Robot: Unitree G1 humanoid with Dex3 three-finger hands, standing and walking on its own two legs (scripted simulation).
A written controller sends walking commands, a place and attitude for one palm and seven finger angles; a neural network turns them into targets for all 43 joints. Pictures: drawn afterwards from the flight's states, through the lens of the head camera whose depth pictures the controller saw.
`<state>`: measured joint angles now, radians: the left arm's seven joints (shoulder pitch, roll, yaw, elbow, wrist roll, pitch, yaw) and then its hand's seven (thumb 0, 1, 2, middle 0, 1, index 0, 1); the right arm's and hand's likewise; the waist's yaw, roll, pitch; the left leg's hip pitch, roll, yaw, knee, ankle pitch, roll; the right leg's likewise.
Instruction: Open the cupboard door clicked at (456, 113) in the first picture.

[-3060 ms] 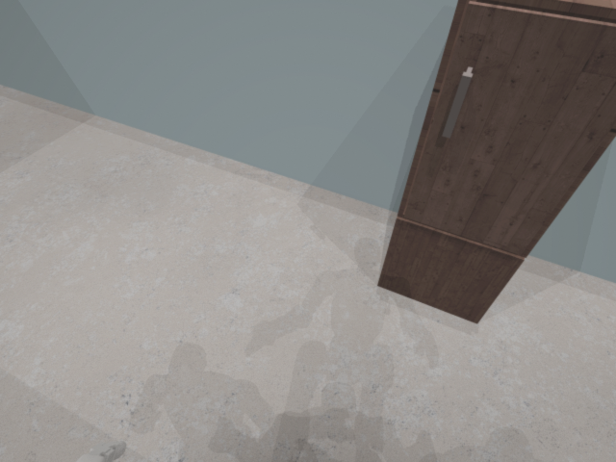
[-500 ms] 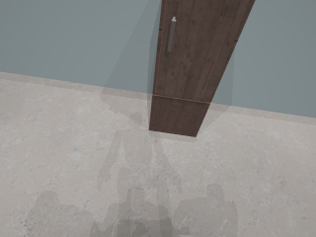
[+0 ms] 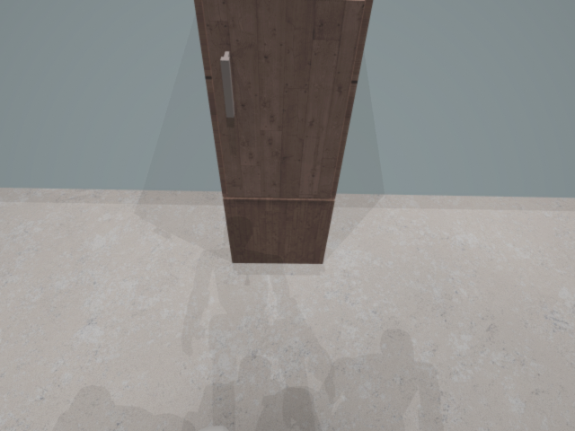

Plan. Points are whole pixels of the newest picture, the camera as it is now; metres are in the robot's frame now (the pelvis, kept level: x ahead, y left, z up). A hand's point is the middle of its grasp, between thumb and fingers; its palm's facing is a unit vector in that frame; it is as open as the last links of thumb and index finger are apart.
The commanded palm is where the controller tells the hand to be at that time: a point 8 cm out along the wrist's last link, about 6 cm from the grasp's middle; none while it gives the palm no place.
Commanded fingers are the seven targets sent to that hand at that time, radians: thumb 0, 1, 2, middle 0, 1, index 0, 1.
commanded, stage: take the last steps up to it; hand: left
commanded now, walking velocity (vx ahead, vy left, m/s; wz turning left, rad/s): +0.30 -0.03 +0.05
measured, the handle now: (228, 85) +0.85 +0.16 +0.06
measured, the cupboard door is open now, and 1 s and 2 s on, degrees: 0 0 0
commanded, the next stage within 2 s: come to a stop and stand still in 0.62 s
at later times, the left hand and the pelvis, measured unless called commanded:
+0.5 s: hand (168, 413) +0.19 +0.20 -0.18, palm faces +0.07 -0.99 -0.10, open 7.4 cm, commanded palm none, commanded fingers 0.00 0.90 0.90 -0.20 -0.30 -0.20 -0.30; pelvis +0.19 +0.04 +0.01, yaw +0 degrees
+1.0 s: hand (219, 285) +0.43 +0.15 -0.16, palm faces +0.06 -0.97 -0.23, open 7.2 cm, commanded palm none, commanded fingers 0.00 0.90 0.90 -0.20 -0.30 -0.20 -0.30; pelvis +0.32 -0.03 -0.01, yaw +2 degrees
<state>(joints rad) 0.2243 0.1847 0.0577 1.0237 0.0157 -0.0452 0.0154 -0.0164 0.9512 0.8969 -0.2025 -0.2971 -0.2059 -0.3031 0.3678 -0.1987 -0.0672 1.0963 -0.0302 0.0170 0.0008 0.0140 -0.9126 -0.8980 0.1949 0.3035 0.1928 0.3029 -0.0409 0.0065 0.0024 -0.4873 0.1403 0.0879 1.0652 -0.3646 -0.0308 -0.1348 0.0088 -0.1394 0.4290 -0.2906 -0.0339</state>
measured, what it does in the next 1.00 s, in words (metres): walks ahead: left foot, then right foot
